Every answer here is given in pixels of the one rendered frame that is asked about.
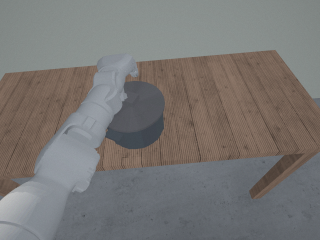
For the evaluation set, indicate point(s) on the knob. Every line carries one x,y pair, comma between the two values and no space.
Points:
131,100

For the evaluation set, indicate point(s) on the robot left forearm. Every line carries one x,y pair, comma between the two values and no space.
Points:
90,121

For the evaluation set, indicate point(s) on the left robot upper arm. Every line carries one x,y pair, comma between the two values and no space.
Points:
34,210

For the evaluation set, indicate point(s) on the table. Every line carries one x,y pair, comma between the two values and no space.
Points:
217,107

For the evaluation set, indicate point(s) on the lid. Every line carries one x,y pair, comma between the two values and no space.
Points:
146,111

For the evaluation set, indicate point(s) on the pot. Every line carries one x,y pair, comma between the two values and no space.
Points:
139,139

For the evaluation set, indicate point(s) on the robot left hand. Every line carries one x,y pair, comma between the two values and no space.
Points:
125,62

